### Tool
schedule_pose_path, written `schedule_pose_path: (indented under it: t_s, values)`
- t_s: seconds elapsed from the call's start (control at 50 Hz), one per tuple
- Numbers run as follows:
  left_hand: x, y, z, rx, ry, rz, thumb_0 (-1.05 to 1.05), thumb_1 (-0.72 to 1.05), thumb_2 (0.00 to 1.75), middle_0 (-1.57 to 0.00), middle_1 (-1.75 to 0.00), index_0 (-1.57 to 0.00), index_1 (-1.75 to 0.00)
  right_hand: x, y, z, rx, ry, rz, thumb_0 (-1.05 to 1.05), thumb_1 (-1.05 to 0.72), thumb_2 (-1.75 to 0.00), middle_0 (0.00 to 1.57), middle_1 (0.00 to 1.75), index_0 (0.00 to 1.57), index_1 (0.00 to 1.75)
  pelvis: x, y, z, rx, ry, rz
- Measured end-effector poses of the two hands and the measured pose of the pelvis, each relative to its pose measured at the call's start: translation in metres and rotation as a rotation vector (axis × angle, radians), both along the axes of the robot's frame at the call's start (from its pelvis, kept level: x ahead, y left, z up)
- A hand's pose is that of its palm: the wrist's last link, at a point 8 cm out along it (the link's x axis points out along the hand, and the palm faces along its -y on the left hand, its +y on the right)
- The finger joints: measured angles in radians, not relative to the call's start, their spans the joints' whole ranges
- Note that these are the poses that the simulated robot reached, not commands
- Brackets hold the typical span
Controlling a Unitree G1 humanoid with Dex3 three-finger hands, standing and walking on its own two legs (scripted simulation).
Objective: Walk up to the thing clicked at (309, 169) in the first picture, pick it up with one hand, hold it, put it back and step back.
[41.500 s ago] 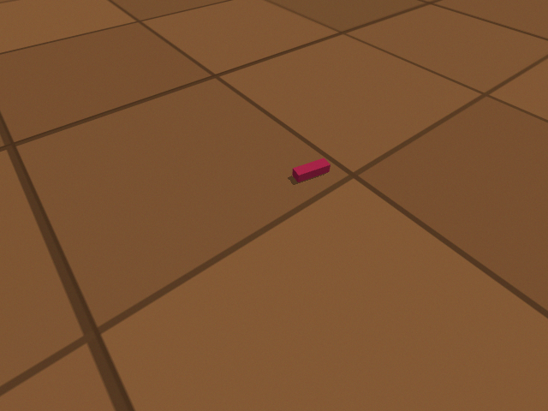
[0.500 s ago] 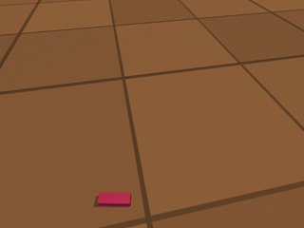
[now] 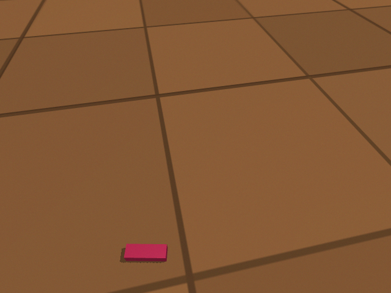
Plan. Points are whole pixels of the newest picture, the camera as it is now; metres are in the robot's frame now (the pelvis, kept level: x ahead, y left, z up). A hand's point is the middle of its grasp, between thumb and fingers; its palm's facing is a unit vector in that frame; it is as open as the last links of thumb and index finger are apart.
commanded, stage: step back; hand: left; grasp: from above
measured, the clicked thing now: (146, 252) +0.44 +0.24 -0.75
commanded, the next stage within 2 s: none
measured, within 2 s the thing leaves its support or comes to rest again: neither
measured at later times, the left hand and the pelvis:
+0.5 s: hand out of the picture +0.06 +0.30 -0.18, palm faces -0.06 -0.93 -0.37, open 7.3 cm; pelvis -0.08 +0.03 -0.02, yaw -2 degrees
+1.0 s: hand out of the picture -0.05 +0.30 -0.16, palm faces +0.01 -0.92 -0.39, open 7.3 cm; pelvis -0.20 +0.04 -0.03, yaw +1 degrees
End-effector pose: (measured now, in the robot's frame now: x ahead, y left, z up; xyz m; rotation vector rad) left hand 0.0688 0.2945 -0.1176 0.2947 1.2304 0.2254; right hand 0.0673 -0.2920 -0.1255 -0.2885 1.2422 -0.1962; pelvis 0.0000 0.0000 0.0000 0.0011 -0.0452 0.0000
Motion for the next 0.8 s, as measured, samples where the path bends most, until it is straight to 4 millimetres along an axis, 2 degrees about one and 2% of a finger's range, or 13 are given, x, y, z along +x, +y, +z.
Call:
schedule_pose_path:
  t_s: [0.12, 0.2, 0.3, 0.4, 0.54, 0.64, 0.7, 0.8]
  values:
    - [-0.003, 0.015, -0.004, 0.037, -0.005, 0.004, 0.01, 0.91, 0.90, -0.21, -0.30, -0.21, -0.30, -0.003, -0.011, -0.004, -0.026, -0.001, -0.002, 0.01, -0.91, -0.90, 0.20, 0.30, 0.20, 0.30, -0.020, 0.002, -0.009, -0.011, 0.014, 0.006]
    - [-0.002, 0.029, -0.009, 0.053, -0.021, -0.019, 0.01, 0.91, 0.90, -0.21, -0.30, -0.21, -0.30, -0.012, -0.014, -0.005, -0.061, 0.003, 0.000, 0.01, -0.91, -0.90, 0.20, 0.30, 0.20, 0.30, -0.032, 0.013, -0.017, -0.006, 0.012, 0.009]
    - [0.012, 0.051, -0.022, 0.052, -0.077, -0.040, 0.01, 0.91, 0.90, -0.21, -0.30, -0.21, -0.30, -0.040, -0.002, -0.005, -0.105, 0.020, 0.004, 0.01, -0.91, -0.90, 0.20, 0.30, 0.20, 0.30, -0.045, 0.031, -0.029, -0.006, 0.020, 0.013]
    - [0.009, 0.051, -0.020, 0.044, -0.097, -0.054, 0.01, 0.91, 0.90, -0.20, -0.30, -0.21, -0.30, -0.072, 0.011, 0.005, -0.110, 0.064, 0.009, 0.01, -0.91, -0.90, 0.20, 0.30, 0.20, 0.30, -0.062, 0.034, -0.020, -0.019, 0.024, 0.004]
    - [-0.030, 0.042, -0.020, 0.035, -0.026, -0.100, 0.01, 0.91, 0.90, -0.20, -0.30, -0.21, -0.30, -0.088, 0.014, 0.005, -0.099, -0.016, -0.013, 0.01, -0.91, -0.90, 0.20, 0.30, 0.20, 0.30, -0.086, 0.032, -0.018, -0.015, 0.025, -0.045]
    - [-0.060, 0.031, -0.022, 0.054, -0.017, -0.117, 0.01, 0.91, 0.90, -0.20, -0.30, -0.21, -0.30, -0.101, 0.003, -0.011, -0.072, -0.064, -0.022, 0.01, -0.90, -0.90, 0.21, 0.30, 0.20, 0.30, -0.108, 0.022, -0.028, -0.002, 0.014, -0.074]
    - [-0.082, 0.022, -0.014, 0.054, -0.019, -0.116, 0.01, 0.91, 0.90, -0.20, -0.30, -0.21, -0.30, -0.112, -0.003, -0.016, -0.054, -0.064, -0.042, 0.01, -0.91, -0.90, 0.20, 0.30, 0.20, 0.30, -0.122, 0.017, -0.027, -0.019, 0.000, -0.061]
    - [-0.107, 0.021, 0.002, 0.060, -0.045, -0.089, 0.01, 0.91, 0.90, -0.21, -0.30, -0.21, -0.30, -0.133, -0.003, -0.010, -0.048, -0.052, -0.030, 0.01, -0.91, -0.90, 0.20, 0.30, 0.20, 0.30, -0.141, 0.019, -0.017, 0.015, 0.011, -0.055]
